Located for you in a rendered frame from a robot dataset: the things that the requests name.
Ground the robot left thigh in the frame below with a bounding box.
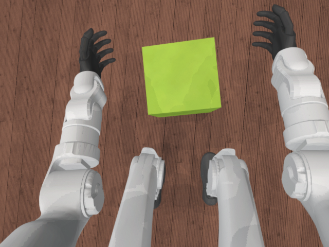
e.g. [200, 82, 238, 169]
[108, 153, 165, 247]

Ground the left robot hand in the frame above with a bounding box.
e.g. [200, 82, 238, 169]
[79, 28, 116, 78]

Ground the robot right upper arm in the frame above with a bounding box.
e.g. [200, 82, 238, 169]
[282, 150, 329, 247]

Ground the robot left upper arm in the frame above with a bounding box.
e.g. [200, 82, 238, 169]
[0, 169, 104, 247]

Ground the carton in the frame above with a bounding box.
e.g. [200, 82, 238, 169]
[142, 37, 221, 117]

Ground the robot left forearm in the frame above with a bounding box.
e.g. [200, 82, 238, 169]
[39, 71, 107, 211]

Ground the robot right forearm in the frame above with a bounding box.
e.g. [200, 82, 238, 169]
[271, 47, 329, 151]

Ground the right robot hand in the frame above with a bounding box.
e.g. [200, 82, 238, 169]
[252, 4, 297, 60]

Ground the robot left foot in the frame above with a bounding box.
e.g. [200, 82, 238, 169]
[154, 159, 166, 209]

